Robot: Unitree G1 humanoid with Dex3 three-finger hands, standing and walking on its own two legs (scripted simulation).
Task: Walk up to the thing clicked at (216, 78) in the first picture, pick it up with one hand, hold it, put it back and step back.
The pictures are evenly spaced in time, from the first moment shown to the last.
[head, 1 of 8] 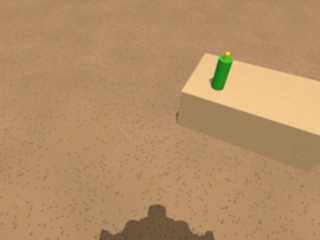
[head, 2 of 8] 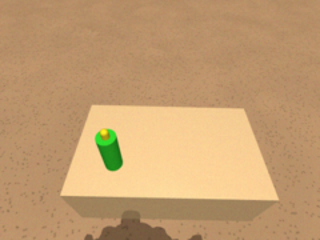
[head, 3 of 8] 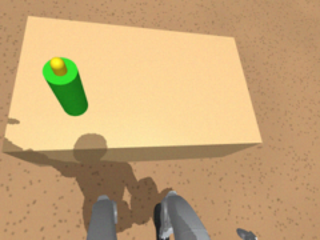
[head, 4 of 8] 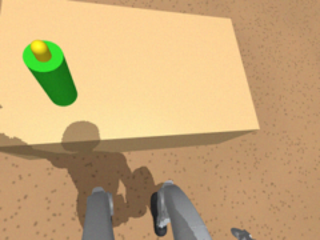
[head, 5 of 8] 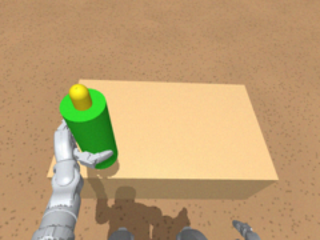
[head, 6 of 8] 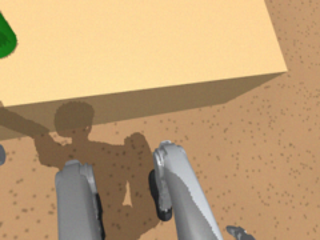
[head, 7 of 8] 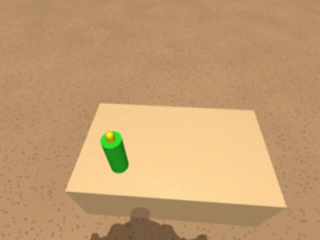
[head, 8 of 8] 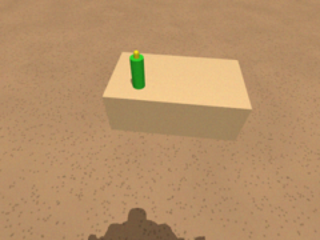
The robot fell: no
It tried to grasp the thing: yes
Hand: left
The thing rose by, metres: 0.32
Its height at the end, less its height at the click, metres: +0.00
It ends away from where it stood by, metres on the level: 0.02
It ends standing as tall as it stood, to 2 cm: yes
